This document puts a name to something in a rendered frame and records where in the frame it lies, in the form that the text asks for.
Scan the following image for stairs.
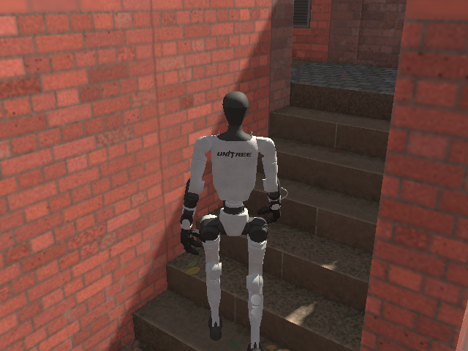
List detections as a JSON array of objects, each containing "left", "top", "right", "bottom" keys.
[{"left": 132, "top": 83, "right": 394, "bottom": 351}]

